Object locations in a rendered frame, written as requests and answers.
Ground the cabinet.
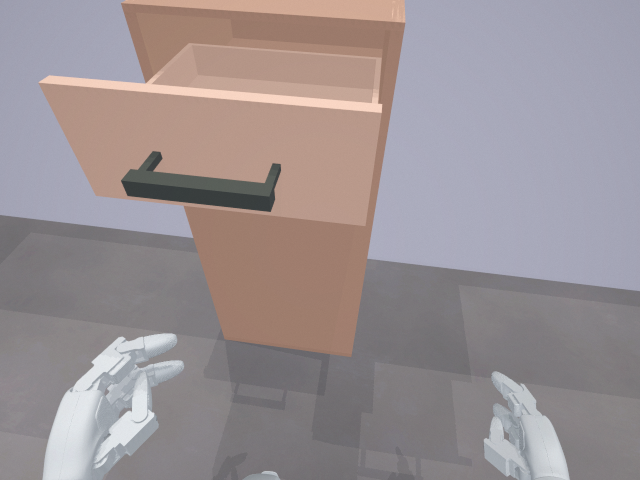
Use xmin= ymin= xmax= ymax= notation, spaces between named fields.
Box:
xmin=121 ymin=0 xmax=405 ymax=357

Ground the handle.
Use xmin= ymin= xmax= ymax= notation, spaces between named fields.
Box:
xmin=121 ymin=151 xmax=281 ymax=212

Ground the drawer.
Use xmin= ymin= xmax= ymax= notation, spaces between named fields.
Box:
xmin=38 ymin=43 xmax=382 ymax=226

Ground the robot left hand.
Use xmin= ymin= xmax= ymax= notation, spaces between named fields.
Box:
xmin=42 ymin=333 xmax=184 ymax=480

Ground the robot right hand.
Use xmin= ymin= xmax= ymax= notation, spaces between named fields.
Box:
xmin=484 ymin=371 xmax=570 ymax=480

